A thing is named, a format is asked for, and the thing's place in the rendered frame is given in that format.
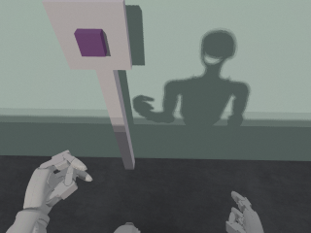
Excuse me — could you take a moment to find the button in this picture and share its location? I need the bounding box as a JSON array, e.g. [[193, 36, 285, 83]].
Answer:
[[74, 28, 107, 57]]

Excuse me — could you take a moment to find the robot left forearm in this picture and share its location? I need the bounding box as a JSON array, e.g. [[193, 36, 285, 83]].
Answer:
[[6, 209, 50, 233]]

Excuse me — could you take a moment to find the left robot hand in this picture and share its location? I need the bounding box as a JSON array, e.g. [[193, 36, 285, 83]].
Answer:
[[23, 150, 92, 214]]

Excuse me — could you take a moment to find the right robot hand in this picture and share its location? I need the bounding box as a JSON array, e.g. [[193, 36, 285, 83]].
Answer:
[[225, 191, 264, 233]]

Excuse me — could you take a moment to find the panel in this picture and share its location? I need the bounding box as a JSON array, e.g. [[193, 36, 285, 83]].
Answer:
[[42, 0, 135, 170]]

